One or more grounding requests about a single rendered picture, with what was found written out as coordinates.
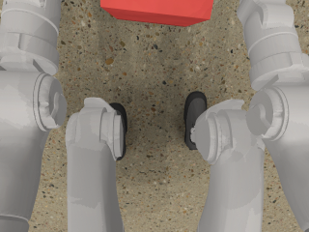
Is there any robot right forearm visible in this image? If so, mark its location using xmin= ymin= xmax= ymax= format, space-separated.
xmin=237 ymin=0 xmax=309 ymax=92

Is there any left robot thigh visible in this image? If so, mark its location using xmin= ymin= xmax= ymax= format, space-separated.
xmin=67 ymin=107 xmax=125 ymax=232

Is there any robot right shin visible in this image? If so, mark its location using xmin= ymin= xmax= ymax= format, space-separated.
xmin=190 ymin=99 xmax=266 ymax=154

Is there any robot left forearm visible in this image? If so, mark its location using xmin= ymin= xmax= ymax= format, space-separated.
xmin=0 ymin=0 xmax=62 ymax=76

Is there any carton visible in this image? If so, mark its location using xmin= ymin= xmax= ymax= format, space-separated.
xmin=100 ymin=0 xmax=213 ymax=27

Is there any robot right upper arm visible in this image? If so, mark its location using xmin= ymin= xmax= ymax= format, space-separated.
xmin=245 ymin=85 xmax=309 ymax=232

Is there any robot left upper arm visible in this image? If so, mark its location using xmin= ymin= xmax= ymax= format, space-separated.
xmin=0 ymin=70 xmax=68 ymax=232

